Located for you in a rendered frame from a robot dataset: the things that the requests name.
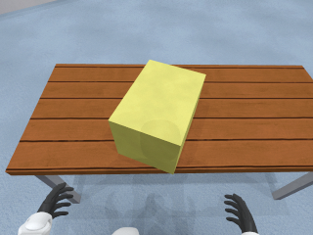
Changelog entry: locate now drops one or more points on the robot right hand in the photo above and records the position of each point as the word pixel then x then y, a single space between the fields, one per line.
pixel 245 219

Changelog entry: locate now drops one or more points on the table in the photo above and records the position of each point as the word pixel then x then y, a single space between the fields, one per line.
pixel 249 118

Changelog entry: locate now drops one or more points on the carton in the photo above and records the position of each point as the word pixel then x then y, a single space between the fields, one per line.
pixel 151 123

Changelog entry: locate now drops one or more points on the left robot forearm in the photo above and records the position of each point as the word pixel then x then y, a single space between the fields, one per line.
pixel 40 223

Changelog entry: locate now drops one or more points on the robot left hand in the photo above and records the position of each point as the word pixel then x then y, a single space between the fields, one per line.
pixel 50 204

